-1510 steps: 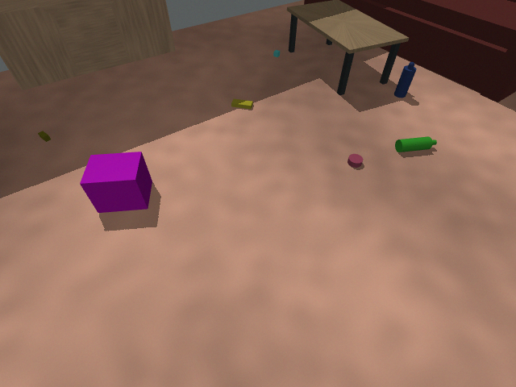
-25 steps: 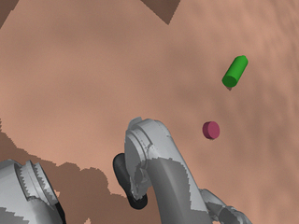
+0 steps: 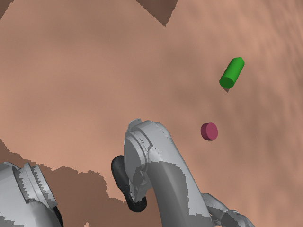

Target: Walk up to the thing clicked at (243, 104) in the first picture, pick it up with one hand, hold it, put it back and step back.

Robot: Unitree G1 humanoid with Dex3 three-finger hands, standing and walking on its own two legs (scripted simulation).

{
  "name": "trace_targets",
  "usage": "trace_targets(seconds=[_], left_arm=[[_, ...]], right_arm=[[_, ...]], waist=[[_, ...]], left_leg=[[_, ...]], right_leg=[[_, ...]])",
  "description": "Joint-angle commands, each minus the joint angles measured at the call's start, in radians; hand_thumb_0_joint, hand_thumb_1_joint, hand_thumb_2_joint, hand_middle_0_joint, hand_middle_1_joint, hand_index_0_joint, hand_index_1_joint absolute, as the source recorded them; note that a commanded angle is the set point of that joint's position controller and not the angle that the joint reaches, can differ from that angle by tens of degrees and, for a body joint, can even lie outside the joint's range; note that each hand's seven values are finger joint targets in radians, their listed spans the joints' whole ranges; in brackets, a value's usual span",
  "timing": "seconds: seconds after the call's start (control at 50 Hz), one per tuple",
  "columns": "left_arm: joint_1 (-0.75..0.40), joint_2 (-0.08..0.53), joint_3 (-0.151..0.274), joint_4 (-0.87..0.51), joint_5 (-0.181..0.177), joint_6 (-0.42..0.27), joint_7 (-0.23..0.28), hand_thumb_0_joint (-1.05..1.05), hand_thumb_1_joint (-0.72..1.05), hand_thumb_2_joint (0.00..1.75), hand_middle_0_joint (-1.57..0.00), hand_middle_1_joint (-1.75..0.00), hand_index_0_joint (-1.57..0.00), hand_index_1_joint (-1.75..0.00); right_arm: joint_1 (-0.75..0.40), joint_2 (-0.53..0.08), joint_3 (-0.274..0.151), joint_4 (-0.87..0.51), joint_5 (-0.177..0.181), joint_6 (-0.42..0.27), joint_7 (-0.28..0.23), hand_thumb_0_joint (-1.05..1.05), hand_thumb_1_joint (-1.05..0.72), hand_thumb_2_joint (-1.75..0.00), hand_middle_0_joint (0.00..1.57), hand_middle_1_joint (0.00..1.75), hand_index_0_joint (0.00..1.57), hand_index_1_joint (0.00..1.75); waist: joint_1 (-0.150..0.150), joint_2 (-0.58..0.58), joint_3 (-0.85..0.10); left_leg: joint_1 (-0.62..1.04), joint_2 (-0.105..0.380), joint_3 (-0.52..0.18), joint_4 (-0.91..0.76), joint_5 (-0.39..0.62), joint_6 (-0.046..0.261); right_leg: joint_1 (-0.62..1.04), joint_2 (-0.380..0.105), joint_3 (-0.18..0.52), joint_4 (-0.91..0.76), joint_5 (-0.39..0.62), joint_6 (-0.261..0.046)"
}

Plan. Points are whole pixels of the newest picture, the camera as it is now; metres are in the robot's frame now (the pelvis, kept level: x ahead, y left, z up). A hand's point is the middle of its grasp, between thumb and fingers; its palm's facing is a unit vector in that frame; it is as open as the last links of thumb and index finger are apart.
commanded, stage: open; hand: left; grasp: from above
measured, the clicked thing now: out of the picture +0.44 +0.35 -0.28
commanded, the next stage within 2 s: withdraw in 0.48 s
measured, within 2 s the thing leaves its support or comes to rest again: neither
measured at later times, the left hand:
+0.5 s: hand out of the picture +0.43 +0.34 -0.25, palm faces -0.45 -0.18 -0.88, open 13.6 cm
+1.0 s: hand out of the picture +0.45 +0.37 -0.14, palm faces -0.27 -0.08 -0.96, open 14.0 cm
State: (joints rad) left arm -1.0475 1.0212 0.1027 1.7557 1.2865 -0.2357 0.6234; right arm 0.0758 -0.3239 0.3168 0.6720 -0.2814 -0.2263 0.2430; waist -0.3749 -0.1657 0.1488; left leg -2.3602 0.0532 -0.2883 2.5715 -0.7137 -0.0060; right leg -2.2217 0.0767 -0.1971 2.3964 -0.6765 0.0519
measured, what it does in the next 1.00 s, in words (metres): stands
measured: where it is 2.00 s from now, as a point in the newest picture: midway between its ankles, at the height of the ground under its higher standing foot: (98, 214)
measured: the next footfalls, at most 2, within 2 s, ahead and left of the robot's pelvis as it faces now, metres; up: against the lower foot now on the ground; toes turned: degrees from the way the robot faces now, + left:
none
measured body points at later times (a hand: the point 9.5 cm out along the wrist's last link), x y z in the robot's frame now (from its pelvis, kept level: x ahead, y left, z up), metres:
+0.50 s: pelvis +0.00 +0.00 +0.00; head +0.27 +0.14 +0.33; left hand +0.45 +0.34 -0.20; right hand +0.08 -0.25 -0.06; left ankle +0.06 +0.13 -0.26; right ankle +0.11 -0.12 -0.26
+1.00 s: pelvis +0.01 +0.00 +0.01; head +0.22 +0.12 +0.39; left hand +0.46 +0.37 -0.08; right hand +0.10 -0.25 -0.07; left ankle +0.06 +0.13 -0.26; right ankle +0.11 -0.12 -0.26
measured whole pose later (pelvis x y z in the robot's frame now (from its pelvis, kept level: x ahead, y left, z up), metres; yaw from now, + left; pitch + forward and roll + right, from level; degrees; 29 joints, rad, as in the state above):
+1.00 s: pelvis +0.01 +0.00 +0.01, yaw +3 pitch +32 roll -12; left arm -0.90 0.82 0.09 1.35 1.18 -0.09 0.48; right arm 0.13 -0.30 0.16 0.71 -0.19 -0.15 0.28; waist -0.26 -0.02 -0.05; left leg -2.37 0.05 -0.23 2.50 -0.71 -0.01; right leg -2.24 0.06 -0.15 2.37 -0.70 0.04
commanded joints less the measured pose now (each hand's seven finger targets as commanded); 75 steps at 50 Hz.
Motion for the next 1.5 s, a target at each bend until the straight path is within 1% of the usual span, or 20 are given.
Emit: trace_targets(seconds=[0.0, 0.04, 0.06, 0.16, 0.18, 0.22, 0.28, 0.3, 0.46, 0.52, 0.6, 0.66, 0.74, 0.76, 0.88, 1.04, 1.1, 1.16, 1.36, 1.48], left_arm=[[-0.221, 0.207, 0.008, -0.102, -0.004, 0.016, 0.037, 0.0, -0.21, 0.72, -0.31, -0.79, -0.32, -0.77], [-0.239, 0.217, 0.022, -0.124, -0.014, 0.018, 0.038, 0.0, -0.25, 0.75, -0.28, -0.81, -0.29, -0.79], [-0.241, 0.17, -0.017, -0.096, -0.012, 0.023, 0.027, 0.0, -0.27, 0.75, -0.26, -0.83, -0.28, -0.81], [-0.221, 0.213, 0.023, -0.122, -0.035, 0.031, 0.029, 0.0, -0.35, 0.82, -0.19, -0.9, -0.21, -0.88], [-0.259, 0.156, -0.035, -0.144, -0.027, 0.027, 0.02, 0.0, -0.35, 0.82, -0.18, -0.91, -0.2, -0.89], [-0.228, 0.21, 0.006, -0.121, -0.03, 0.031, 0.016, 0.0, -0.38, 0.85, -0.15, -0.94, -0.17, -0.92], [-0.227, 0.214, 0.016, -0.135, -0.048, 0.026, 0.013, 0.0, -0.44, 0.9, -0.12, -0.96, -0.13, -0.95], [-0.219, 0.181, -0.011, -0.102, -0.043, 0.027, 0.004, 0.0, -0.44, 0.9, -0.12, -0.96, -0.13, -0.95], [-0.217, 0.193, -0.008, -0.115, -0.043, 0.004, -0.001, 0.0, -0.47, 0.94, -0.07, -1.01, -0.09, -1.0], [-0.218, 0.241, 0.029, -0.146, -0.045, -0.004, 0.007, 0.0, -0.48, 0.95, -0.07, -1.01, -0.08, -1.0], [-0.224, 0.182, -0.019, -0.147, -0.036, -0.007, 0.005, 0.0, -0.49, 0.96, -0.07, -1.0, -0.08, -0.98], [-0.258, 0.243, 0.041, -0.284, -0.045, -0.012, 0.025, 0.0, -0.49, 0.96, -0.07, -0.99, -0.09, -0.98], [-0.217, 0.21, 0.055, -0.328, -0.033, 0.024, 0.041, 0.0, -0.48, 0.95, -0.07, -0.99, -0.08, -0.97], [-0.202, 0.217, 0.073, -0.376, -0.04, 0.037, 0.036, 0.0, -0.48, 0.96, -0.07, -0.99, -0.08, -0.97], [-0.154, 0.114, 0.058, -0.581, -0.095, 0.127, -0.053, 0.0, -0.51, 0.97, -0.07, -0.98, -0.07, -0.97], [-0.165, -0.151, -0.129, -0.548, -0.2, 0.199, -0.334, 0.0, -0.52, 1.0, -0.07, -1.0, -0.07, -1.0], [-0.183, -0.182, -0.173, -0.58, -0.225, 0.18, -0.422, 0.0, -0.5, 1.0, -0.08, -1.01, -0.08, -1.01], [-0.186, -0.14, -0.157, -0.534, -0.212, 0.151, -0.464, 0.0, -0.49, 1.0, -0.08, -1.01, -0.08, -1.01], [-0.305, 0.061, -0.032, -0.432, -0.045, -0.002, -0.31, 0.0, -0.5, 0.99, -0.07, -1.0, -0.07, -0.99], [-0.372, 0.119, 0.003, -0.394, -0.009, -0.008, -0.2, 0.0, -0.48, 0.97, -0.08, -0.99, -0.09, -0.98]], right_arm=[[0.154, -0.338, -0.098, -0.001, 0.003, -0.005, -0.011, 0.0, -0.89, -0.9, 0.2, 0.3, 0.2, 0.3], [0.166, -0.341, -0.101, 0.003, 0.005, -0.007, -0.01, 0.0, -0.89, -0.9, 0.2, 0.3, 0.2, 0.3], [0.157, -0.335, -0.102, -0.004, 0.003, -0.014, -0.004, 0.0, -0.89, -0.9, 0.2, 0.3, 0.2, 0.3], [0.16, -0.343, -0.103, 0.0, 0.009, -0.013, -0.006, 0.0, -0.89, -0.9, 0.2, 0.3, 0.2, 0.3], [0.159, -0.331, -0.096, 0.0, 0.007, -0.016, 0.0, 0.0, -0.89, -0.9, 0.2, 0.3, 0.2, 0.3], [0.168, -0.348, -0.101, -0.005, 0.011, -0.014, -0.003, 0.0, -0.89, -0.9, 0.2, 0.3, 0.2, 0.3], [0.162, -0.338, -0.101, -0.002, 0.011, -0.015, -0.007, 0.0, -0.89, -0.9, 0.2, 0.3, 0.2, 0.3], [0.159, -0.335, -0.097, -0.007, 0.013, -0.018, -0.002, 0.0, -0.89, -0.9, 0.2, 0.3, 0.2, 0.3], [0.165, -0.331, -0.092, -0.014, 0.008, -0.005, -0.006, 0.0, -0.88, -0.9, 0.2, 0.3, 0.2, 0.3], [0.175, -0.335, -0.095, -0.007, 0.017, -0.002, -0.011, 0.0, -0.89, -0.9, 0.2, 0.3, 0.2, 0.3], [0.167, -0.325, -0.093, -0.012, 0.012, 0.001, -0.008, 0.0, -0.9, -0.9, 0.2, 0.3, 0.2, 0.3], [0.168, -0.333, -0.107, -0.01, 0.016, 0.001, -0.011, 0.0, -0.89, -0.9, 0.2, 0.3, 0.2, 0.3], [0.171, -0.321, -0.132, 0.005, 0.017, 0.005, 0.003, 0.0, -0.89, -0.9, 0.2, 0.3, 0.2, 0.3], [0.169, -0.318, -0.147, 0.005, 0.027, 0.009, 0.004, 0.0, -0.89, -0.9, 0.2, 0.3, 0.2, 0.3], [0.186, -0.28, -0.236, 0.009, 0.081, 0.044, 0.023, 0.0, -0.9, -0.9, 0.2, 0.3, 0.2, 0.3], [0.268, -0.248, -0.312, 0.011, 0.166, 0.134, -0.012, 0.0, -0.9, -0.9, 0.2, 0.3, 0.2, 0.3], [0.275, -0.238, -0.312, 0.001, 0.184, 0.161, -0.045, 0.0, -0.89, -0.9, 0.2, 0.3, 0.2, 0.3], [0.276, -0.227, -0.302, -0.016, 0.189, 0.183, -0.084, 0.0, -0.89, -0.9, 0.2, 0.3, 0.2, 0.3], [0.233, -0.2, -0.228, -0.02, 0.148, 0.211, -0.141, 0.0, -0.89, -0.89, 0.2, 0.3, 0.2, 0.3], [0.25, -0.234, -0.227, -0.007, 0.115, 0.19, -0.146, 0.0, -0.89, -0.89, 0.2, 0.3, 0.2, 0.3]], waist=[[-0.031, 0.561, -0.582], [-0.028, 0.593, -0.608], [-0.044, 0.593, -0.577], [-0.025, 0.599, -0.634], [-0.04, 0.608, -0.599], [-0.035, 0.552, -0.588], [-0.016, 0.579, -0.635], [-0.044, 0.55, -0.585], [-0.039, 0.533, -0.606], [-0.021, 0.543, -0.63], [-0.031, 0.551, -0.609], [0.015, 0.636, -0.722], [0.023, 0.676, -0.756], [0.055, 0.715, -0.793], [0.129, 0.746, -0.902], [0.082, 0.411, -0.759], [0.083, 0.348, -0.721], [0.096, 0.269, -0.684], [0.113, 0.431, -0.749], [0.09, 0.544, -0.774]], left_leg=[[0.481, 0.024, 0.114, -0.268, 0.197, 0.006], [0.512, 0.024, 0.106, -0.279, 0.215, 0.0], [0.509, 0.025, 0.103, -0.275, 0.202, -0.002], [0.536, 0.028, 0.099, -0.279, 0.247, -0.004], [0.513, 0.025, 0.106, -0.272, 0.238, -0.001], [0.47, 0.022, 0.116, -0.262, 0.208, 0.009], [0.519, 0.026, 0.111, -0.269, 0.241, 0.003], [0.484, 0.025, 0.11, -0.262, 0.215, 0.006], [0.475, 0.026, 0.118, -0.248, 0.224, 0.012], [0.483, 0.024, 0.12, -0.247, 0.244, 0.011], [0.483, 0.024, 0.12, -0.258, 0.234, 0.008], [0.567, 0.025, 0.114, -0.274, 0.284, -0.005], [0.58, 0.023, 0.13, -0.275, 0.298, -0.007], [0.6, 0.022, 0.136, -0.289, 0.315, -0.011], [0.607, 0.008, 0.167, -0.342, 0.294, -0.006], [0.483, -0.011, 0.167, -0.441, 0.127, 0.031], [0.461, -0.022, 0.185, -0.458, 0.131, 0.038], [0.421, -0.031, 0.206, -0.442, 0.135, 0.04], [0.453, -0.036, 0.223, -0.402, 0.14, 0.028], [0.548, -0.031, 0.203, -0.417, 0.101, 0.016]], right_leg=[[0.312, 0.047, -0.097, -0.2, 0.257, -0.066], [0.313, 0.042, -0.1, -0.19, 0.269, -0.069], [0.286, 0.04, -0.101, -0.176, 0.258, -0.07], [0.321, 0.042, -0.103, -0.183, 0.293, -0.069], [0.301, 0.044, -0.1, -0.18, 0.291, -0.07], [0.314, 0.045, -0.095, -0.201, 0.268, -0.063], [0.34, 0.044, -0.092, -0.199, 0.288, -0.068], [0.327, 0.043, -0.092, -0.192, 0.273, -0.066], [0.358, 0.049, -0.085, -0.204, 0.282, -0.063], [0.371, 0.046, -0.083, -0.211, 0.296, -0.062], [0.36, 0.05, -0.085, -0.206, 0.287, -0.067], [0.37, 0.046, -0.096, -0.193, 0.318, -0.071], [0.35, 0.045, -0.093, -0.183, 0.341, -0.072], [0.352, 0.046, -0.082, -0.187, 0.347, -0.078], [0.3, 0.033, -0.041, -0.214, 0.311, -0.089], [0.319, 0.026, 0.02, -0.355, 0.152, -0.087], [0.372, 0.018, 0.038, -0.398, 0.152, -0.087], [0.392, 0.01, 0.059, -0.422, 0.127, -0.089], [0.33, 0.008, 0.076, -0.336, 0.101, -0.096], [0.252, -0.004, 0.024, -0.298, 0.083, -0.1]])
